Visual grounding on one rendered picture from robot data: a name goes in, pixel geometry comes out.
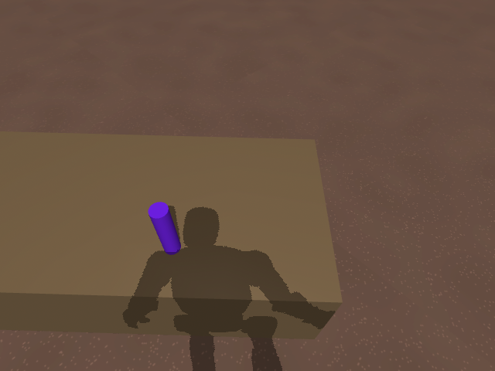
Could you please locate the can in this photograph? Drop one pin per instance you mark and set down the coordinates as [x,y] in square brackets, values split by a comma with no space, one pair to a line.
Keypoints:
[164,226]

